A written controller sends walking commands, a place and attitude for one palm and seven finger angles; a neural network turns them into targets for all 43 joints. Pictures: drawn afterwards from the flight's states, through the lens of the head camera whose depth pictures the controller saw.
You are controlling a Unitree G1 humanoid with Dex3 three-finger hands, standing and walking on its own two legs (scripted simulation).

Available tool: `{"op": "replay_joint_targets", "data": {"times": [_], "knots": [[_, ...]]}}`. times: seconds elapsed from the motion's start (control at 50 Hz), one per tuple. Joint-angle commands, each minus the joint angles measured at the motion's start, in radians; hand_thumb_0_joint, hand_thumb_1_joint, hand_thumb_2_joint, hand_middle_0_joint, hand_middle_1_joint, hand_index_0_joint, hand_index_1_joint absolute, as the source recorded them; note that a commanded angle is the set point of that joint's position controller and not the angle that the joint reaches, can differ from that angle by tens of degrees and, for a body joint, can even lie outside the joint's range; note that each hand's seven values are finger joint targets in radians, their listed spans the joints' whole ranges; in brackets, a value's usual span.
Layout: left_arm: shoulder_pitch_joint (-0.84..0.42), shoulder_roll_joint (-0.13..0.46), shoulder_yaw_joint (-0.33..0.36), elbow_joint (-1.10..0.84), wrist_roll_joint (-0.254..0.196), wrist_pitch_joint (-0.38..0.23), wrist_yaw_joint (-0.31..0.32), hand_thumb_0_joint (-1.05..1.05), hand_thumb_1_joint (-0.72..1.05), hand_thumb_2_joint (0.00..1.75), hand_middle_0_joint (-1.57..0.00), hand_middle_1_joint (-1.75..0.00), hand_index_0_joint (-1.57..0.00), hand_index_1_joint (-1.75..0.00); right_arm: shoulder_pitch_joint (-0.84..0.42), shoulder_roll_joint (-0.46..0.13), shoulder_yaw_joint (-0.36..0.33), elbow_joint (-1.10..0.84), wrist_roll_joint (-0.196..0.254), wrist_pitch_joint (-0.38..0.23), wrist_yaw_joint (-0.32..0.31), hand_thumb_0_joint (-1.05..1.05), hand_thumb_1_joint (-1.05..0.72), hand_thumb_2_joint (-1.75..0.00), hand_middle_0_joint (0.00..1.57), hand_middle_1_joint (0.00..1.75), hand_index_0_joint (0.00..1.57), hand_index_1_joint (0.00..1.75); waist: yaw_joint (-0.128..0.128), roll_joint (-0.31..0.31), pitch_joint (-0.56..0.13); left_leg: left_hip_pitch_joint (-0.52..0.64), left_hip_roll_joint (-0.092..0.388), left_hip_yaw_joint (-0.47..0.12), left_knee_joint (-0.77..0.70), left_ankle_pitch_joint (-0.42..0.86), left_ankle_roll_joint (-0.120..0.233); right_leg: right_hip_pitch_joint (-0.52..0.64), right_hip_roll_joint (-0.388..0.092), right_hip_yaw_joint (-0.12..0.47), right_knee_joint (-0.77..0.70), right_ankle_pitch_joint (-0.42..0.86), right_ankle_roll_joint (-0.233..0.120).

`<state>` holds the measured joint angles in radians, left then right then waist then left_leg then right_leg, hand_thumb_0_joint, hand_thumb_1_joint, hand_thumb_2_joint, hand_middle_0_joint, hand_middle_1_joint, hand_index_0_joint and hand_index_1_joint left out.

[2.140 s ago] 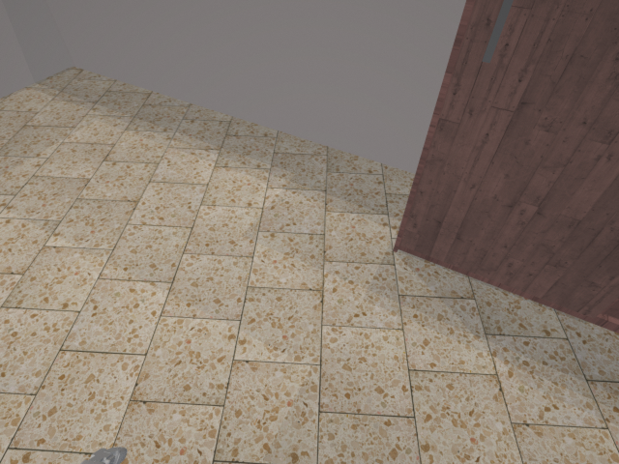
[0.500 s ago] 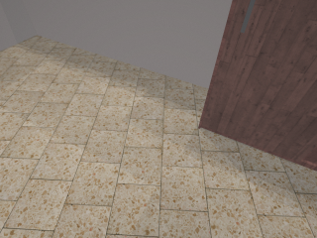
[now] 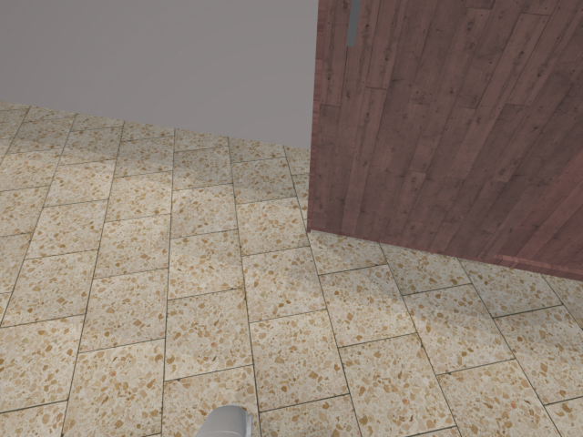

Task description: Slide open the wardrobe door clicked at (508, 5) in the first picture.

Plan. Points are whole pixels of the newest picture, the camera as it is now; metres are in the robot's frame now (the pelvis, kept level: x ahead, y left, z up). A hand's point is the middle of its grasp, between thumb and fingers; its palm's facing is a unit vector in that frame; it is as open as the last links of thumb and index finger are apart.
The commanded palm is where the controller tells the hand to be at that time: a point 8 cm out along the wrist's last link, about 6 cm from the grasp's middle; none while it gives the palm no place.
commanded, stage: walk to a spot facing it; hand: left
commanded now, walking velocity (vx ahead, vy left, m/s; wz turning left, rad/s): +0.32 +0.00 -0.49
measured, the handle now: out of the picture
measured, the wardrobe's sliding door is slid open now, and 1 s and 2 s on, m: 0.00 0.00 0.00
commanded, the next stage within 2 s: none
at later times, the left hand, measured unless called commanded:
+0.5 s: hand (162, 331) +0.31 +0.27 -0.17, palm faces -0.23 -0.95 -0.22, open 7.4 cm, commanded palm none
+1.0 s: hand (233, 289) +0.41 +0.16 -0.17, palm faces -0.56 -0.80 -0.21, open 7.4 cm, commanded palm none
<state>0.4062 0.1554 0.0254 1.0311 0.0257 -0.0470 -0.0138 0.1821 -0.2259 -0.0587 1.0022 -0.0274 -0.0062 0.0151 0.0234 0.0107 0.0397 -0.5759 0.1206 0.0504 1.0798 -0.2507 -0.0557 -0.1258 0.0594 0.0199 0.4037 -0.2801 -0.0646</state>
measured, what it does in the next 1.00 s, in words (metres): walks ahead, turning right: left foot, then right foot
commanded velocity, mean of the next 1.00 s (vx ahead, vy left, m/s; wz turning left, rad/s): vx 0.04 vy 0.00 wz -0.60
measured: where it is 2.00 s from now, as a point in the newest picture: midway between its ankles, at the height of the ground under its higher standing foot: outside the picture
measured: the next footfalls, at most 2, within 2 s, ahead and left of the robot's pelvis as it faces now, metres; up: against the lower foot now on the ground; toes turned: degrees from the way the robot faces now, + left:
left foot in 0.24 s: +0.27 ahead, +0.16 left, +0.00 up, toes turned -2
right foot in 0.74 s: +0.20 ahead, -0.08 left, +0.00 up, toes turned -34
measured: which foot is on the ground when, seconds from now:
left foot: up 0.00-0.22, down 0.24-0.74, up 0.76-1.00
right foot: down 0.00-0.24, up 0.26-0.72, down 0.74-1.00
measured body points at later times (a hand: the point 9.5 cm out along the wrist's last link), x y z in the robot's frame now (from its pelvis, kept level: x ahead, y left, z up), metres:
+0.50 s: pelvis +0.17 +0.09 +0.00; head +0.20 +0.10 +0.44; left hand +0.32 +0.32 -0.15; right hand +0.16 -0.17 -0.14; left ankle +0.23 +0.16 -0.74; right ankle +0.15 -0.05 -0.65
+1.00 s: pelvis +0.22 +0.06 -0.01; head +0.25 +0.04 +0.44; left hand +0.44 +0.20 -0.15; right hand +0.13 -0.19 -0.15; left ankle +0.30 +0.17 -0.70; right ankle +0.17 -0.06 -0.74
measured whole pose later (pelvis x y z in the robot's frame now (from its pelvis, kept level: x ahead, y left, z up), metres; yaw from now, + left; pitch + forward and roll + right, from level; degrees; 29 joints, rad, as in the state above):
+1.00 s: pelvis +0.22 +0.06 -0.01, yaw -35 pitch +1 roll -1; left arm 0.16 0.19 0.05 0.90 0.03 0.04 0.00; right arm 0.18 -0.21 -0.06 0.92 -0.02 0.04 -0.01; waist -0.02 0.01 0.08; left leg -0.46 0.11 0.06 0.94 -0.42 -0.09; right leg -0.32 0.01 0.01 0.54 -0.24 0.00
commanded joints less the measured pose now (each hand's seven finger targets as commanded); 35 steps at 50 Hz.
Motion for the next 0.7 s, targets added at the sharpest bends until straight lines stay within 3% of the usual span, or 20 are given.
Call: {"op": "replay_joint_targets", "data": {"times": [0.0, 0.06, 0.12, 0.14, 0.16, 0.18, 0.2, 0.22, 0.24, 0.26, 0.3, 0.34, 0.38, 0.42, 0.5, 0.54, 0.6, 0.66, 0.68], "knots": [[0.068, 0.192, 0.053, -0.036, -0.003, -0.03, 0.024, 0.0, 0.9, 0.9, -0.2, -0.3, -0.2, -0.3, -0.093, -0.054, -0.011, -0.115, 0.005, -0.029, 0.005, 0.0, -0.9, -0.9, 0.2, 0.3, 0.2, 0.3, 0.006, -0.098, 0.025, -0.149, 0.007, -0.008, -0.059, 0.075, -0.017, 0.066, -0.251, 0.253, -0.173, 0.282, -0.122], [0.076, 0.193, 0.057, -0.03, 0.002, -0.029, 0.032, 0.0, 0.9, 0.9, -0.2, -0.3, -0.2, -0.3, -0.171, -0.04, -0.006, -0.158, 0.009, -0.041, 0.008, 0.0, -0.9, -0.9, 0.2, 0.3, 0.2, 0.3, 0.029, -0.121, 0.027, -0.138, 0.0, 0.006, -0.198, 0.061, -0.014, 0.112, -0.25, 0.248, -0.136, 0.387, -0.121], [0.062, 0.197, 0.06, -0.035, 0.005, -0.019, 0.035, 0.0, 0.9, 0.9, -0.2, -0.3, -0.2, -0.3, -0.195, -0.031, 0.0, -0.178, 0.015, -0.052, 0.006, 0.0, -0.9, -0.9, 0.2, 0.3, 0.2, 0.3, 0.035, -0.155, 0.032, 0.005, -0.042, 0.032, -0.368, 0.031, 0.006, 0.08, -0.236, 0.254, -0.084, 0.51, -0.096], [0.043, 0.21, 0.066, -0.039, 0.007, -0.016, 0.036, 0.0, 0.9, 0.9, -0.2, -0.3, -0.2, -0.3, -0.163, -0.038, -0.004, -0.173, 0.018, -0.057, 0.003, 0.0, -0.9, -0.9, 0.2, 0.3, 0.2, 0.3, 0.022, -0.17, 0.016, 0.084, -0.055, 0.037, -0.421, 0.009, 0.015, 0.07, -0.238, 0.256, -0.047, 0.55, -0.091], [0.022, 0.215, 0.071, -0.047, 0.003, -0.016, 0.037, 0.0, 0.9, 0.9, -0.2, -0.3, -0.2, -0.3, -0.09, -0.055, -0.008, -0.152, 0.018, -0.063, -0.007, 0.0, -0.9, -0.9, 0.2, 0.3, 0.2, 0.3, -0.016, -0.156, -0.011, 0.214, -0.073, 0.042, -0.497, 0.033, 0.023, 0.029, -0.219, 0.246, 0.027, 0.618, -0.077], [-0.002, 0.218, 0.075, -0.056, -0.004, -0.014, 0.036, 0.0, 0.9, 0.9, -0.2, -0.3, -0.2, -0.3, 0.041, -0.084, -0.014, -0.109, 0.016, -0.065, -0.021, 0.0, -0.9, -0.9, 0.2, 0.3, 0.2, 0.3, -0.074, -0.126, -0.06, 0.421, -0.086, 0.044, -0.583, 0.116, 0.033, -0.061, -0.173, 0.214, 0.154, 0.619, -0.047], [0.001, 0.188, 0.076, -0.065, -0.015, -0.012, 0.031, 0.0, 0.9, 0.9, -0.2, -0.3, -0.2, -0.3, 0.198, -0.162, -0.033, -0.068, 0.008, -0.067, -0.037, 0.0, -0.9, -0.9, 0.2, 0.3, 0.2, 0.3, -0.132, -0.025, -0.166, 0.69, 0.029, -0.044, -0.595, 0.197, 0.054, -0.196, -0.106, 0.163, 0.358, 0.435, -0.009], [0.056, 0.125, 0.07, -0.077, -0.031, -0.006, 0.016, 0.0, 0.9, 0.9, -0.2, -0.3, -0.2, -0.3, 0.299, -0.279, -0.057, -0.047, -0.001, -0.069, -0.042, 0.0, -0.9, -0.9, 0.2, 0.3, 0.2, 0.3, -0.134, 0.291, -0.293, 0.868, 0.376, -0.426, -0.631, 0.393, 0.17, -0.407, 0.034, 0.008, 0.718, -0.26, 0.054], [0.03, 0.126, 0.062, -0.098, -0.025, -0.003, 0.018, 0.0, 0.9, 0.9, -0.2, -0.3, -0.2, -0.3, 0.297, -0.283, -0.041, -0.054, 0.012, -0.052, -0.04, 0.0, -0.9, -0.9, 0.2, 0.3, 0.2, 0.3, -0.124, 0.262, -0.277, 0.761, 0.444, -0.503, -0.705, 0.408, 0.241, -0.436, -0.009, 0.054, 0.9, -0.357, 0.053], [-0.001, 0.137, 0.071, -0.11, -0.017, 0.004, 0.018, 0.0, 0.9, 0.9, -0.2, -0.3, -0.2, -0.3, 0.21, -0.227, -0.03, -0.084, 0.01, -0.046, -0.033, 0.0, -0.9, -0.9, 0.2, 0.3, 0.2, 0.3, -0.089, 0.165, -0.165, 0.601, 0.436, -0.437, -0.755, 0.255, 0.269, -0.455, -0.058, 0.028, 0.965, -0.333, 0.055], [-0.077, 0.126, 0.075, -0.113, 0.0, 0.022, 0.0, 0.0, 0.9, 0.9, -0.2, -0.3, -0.2, -0.3, 0.079, -0.121, -0.003, -0.1, 0.008, -0.057, -0.039, 0.0, -0.9, -0.9, 0.2, 0.3, 0.2, 0.3, -0.042, 0.168, -0.005, 0.378, 0.332, -0.268, -0.803, 0.182, 0.199, -0.468, -0.115, 0.01, 0.976, -0.187, 0.075], [-0.055, 0.104, 0.073, -0.11, 0.003, 0.051, -0.016, 0.0, 0.9, 0.9, -0.2, -0.3, -0.2, -0.3, 0.03, -0.078, 0.009, -0.099, 0.008, -0.06, -0.041, 0.0, -0.9, -0.9, 0.2, 0.3, 0.2, 0.3, 0.004, 0.159, 0.007, 0.278, 0.255, -0.095, -0.793, 0.255, 0.16, -0.395, -0.137, -0.025, 0.911, -0.113, 0.086], [-0.032, 0.086, 0.074, -0.114, -0.001, 0.078, -0.019, 0.0, 0.9, 0.9, -0.2, -0.3, -0.2, -0.3, 0.014, -0.081, 0.005, -0.098, 0.008, -0.058, -0.045, 0.0, -0.9, -0.9, 0.2, 0.3, 0.2, 0.3, 0.022, 0.161, -0.033, 0.272, 0.232, 0.025, -0.792, 0.261, 0.157, -0.371, -0.139, -0.048, 0.855, -0.077, 0.096], [-0.071, 0.088, 0.076, -0.135, 0.001, 0.095, -0.021, 0.0, 0.9, 0.9, -0.2, -0.3, -0.2, -0.3, 0.015, -0.086, -0.001, -0.097, 0.009, -0.05, -0.045, 0.0, -0.9, -0.9, 0.2, 0.3, 0.2, 0.3, 0.013, 0.17, -0.026, 0.276, 0.229, 0.055, -0.818, 0.17, 0.163, -0.387, -0.149, -0.059, 0.784, -0.046, 0.105], [-0.188, 0.09, 0.076, -0.187, 0.004, 0.106, -0.022, 0.0, 0.9, 0.9, -0.2, -0.3, -0.2, -0.3, 0.053, -0.111, -0.018, -0.09, 0.004, -0.04, -0.043, 0.0, -0.9, -0.9, 0.2, 0.3, 0.2, 0.3, -0.017, 0.109, -0.013, 0.347, 0.264, 0.074, -0.828, 0.145, 0.183, -0.421, -0.171, -0.065, 0.62, -0.021, 0.119], [-0.244, 0.093, 0.071, -0.209, 0.004, 0.102, -0.021, 0.0, 0.9, 0.9, -0.2, -0.3, -0.2, -0.3, 0.084, -0.124, -0.024, -0.083, 0.001, -0.034, -0.038, 0.0, -0.9, -0.9, 0.2, 0.3, 0.2, 0.3, -0.041, 0.097, -0.02, 0.372, 0.277, 0.088, -0.806, 0.196, 0.187, -0.39, -0.166, -0.081, 0.523, -0.023, 0.118], [-0.278, 0.096, 0.066, -0.226, 0.002, 0.095, -0.018, 0.0, 0.9, 0.9, -0.2, -0.3, -0.2, -0.3, 0.1, -0.153, -0.036, -0.077, -0.003, -0.025, -0.032, 0.0, -0.9, -0.9, 0.2, 0.3, 0.2, 0.3, -0.054, 0.113, -0.036, 0.423, 0.294, 0.125, -0.748, 0.265, 0.183, -0.338, -0.147, -0.11, 0.402, -0.059, 0.109], [-0.281, 0.115, 0.065, -0.236, 0.002, 0.081, -0.013, 0.0, 0.9, 0.9, -0.2, -0.3, -0.2, -0.3, 0.116, -0.17, -0.042, -0.075, -0.004, -0.013, -0.027, 0.0, -0.9, -0.9, 0.2, 0.3, 0.2, 0.3, -0.052, 0.122, -0.055, 0.427, 0.292, 0.163, -0.636, 0.311, 0.141, -0.234, -0.117, -0.135, 0.252, -0.055, 0.089], [-0.236, 0.132, 0.067, -0.224, 0.001, 0.072, -0.009, 0.0, 0.9, 0.9, -0.2, -0.3, -0.2, -0.3, 0.117, -0.171, -0.042, -0.08, -0.002, -0.009, -0.024, 0.0, -0.9, -0.9, 0.2, 0.3, 0.2, 0.3, -0.026, 0.09, -0.08, 0.402, 0.272, 0.205, -0.537, 0.305, 0.102, -0.141, -0.104, -0.144, 0.159, 0.02, 0.076]]}}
